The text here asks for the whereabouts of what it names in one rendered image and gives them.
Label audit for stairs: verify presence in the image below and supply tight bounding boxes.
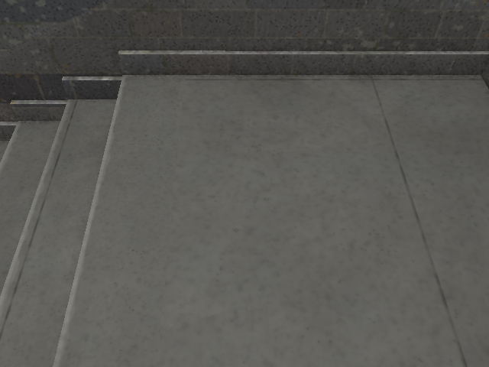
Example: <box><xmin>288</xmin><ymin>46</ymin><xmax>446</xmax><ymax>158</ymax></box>
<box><xmin>0</xmin><ymin>99</ymin><xmax>117</xmax><ymax>367</ymax></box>

